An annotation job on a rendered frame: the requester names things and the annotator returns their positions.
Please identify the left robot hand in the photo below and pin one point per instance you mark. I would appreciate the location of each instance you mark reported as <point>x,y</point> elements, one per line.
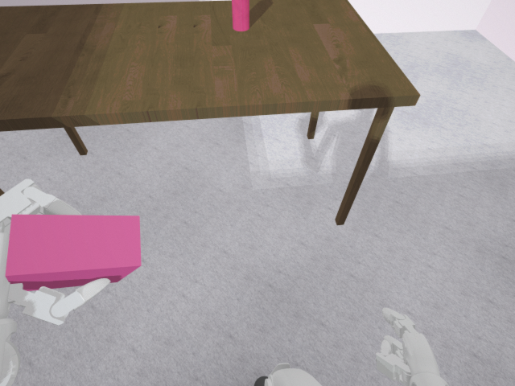
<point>46,304</point>

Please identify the robot left forearm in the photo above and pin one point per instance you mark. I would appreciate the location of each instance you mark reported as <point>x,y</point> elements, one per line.
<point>9,353</point>

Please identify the sponge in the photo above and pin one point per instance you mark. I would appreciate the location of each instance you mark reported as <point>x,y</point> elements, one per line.
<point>58,251</point>

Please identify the right robot shin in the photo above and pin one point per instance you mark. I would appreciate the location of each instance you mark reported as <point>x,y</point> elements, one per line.
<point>279,367</point>

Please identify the table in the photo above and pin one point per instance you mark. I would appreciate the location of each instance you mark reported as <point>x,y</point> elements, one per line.
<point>66,66</point>

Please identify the right robot thigh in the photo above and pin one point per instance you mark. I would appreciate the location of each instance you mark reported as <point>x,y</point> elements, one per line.
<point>291,377</point>

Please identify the right robot hand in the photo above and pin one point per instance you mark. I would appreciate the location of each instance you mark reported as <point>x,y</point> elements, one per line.
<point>400,361</point>

